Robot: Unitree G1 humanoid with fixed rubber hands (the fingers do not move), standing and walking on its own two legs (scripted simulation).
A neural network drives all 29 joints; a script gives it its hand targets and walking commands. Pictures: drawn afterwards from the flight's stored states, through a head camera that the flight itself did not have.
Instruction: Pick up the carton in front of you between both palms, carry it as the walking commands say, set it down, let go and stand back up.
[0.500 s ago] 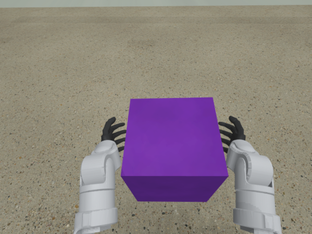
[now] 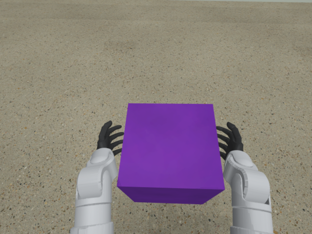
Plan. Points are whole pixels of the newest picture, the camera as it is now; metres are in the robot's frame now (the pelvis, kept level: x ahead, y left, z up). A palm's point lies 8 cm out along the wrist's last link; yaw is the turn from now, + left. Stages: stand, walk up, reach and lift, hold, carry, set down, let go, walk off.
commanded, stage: carry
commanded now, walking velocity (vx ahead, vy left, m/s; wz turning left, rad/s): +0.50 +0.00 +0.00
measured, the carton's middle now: (168, 158) +0.34 -0.01 +0.00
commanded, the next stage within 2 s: none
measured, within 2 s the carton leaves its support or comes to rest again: neither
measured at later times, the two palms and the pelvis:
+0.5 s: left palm (135, 92) +0.52 +0.10 +0.07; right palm (229, 89) +0.55 -0.20 +0.07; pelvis +0.31 -0.07 +0.00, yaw +4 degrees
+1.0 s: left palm (135, 55) +0.71 +0.11 +0.09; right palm (216, 54) +0.71 -0.19 +0.09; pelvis +0.49 -0.04 +0.00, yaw +0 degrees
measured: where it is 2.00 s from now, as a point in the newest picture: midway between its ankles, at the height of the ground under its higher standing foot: (169, 200)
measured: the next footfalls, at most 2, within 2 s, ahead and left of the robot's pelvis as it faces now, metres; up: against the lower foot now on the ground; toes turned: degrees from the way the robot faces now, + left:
right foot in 0.36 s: +0.41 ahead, -0.15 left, +0.00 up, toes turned -3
left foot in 0.78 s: +0.55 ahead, +0.06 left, +0.00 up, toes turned -10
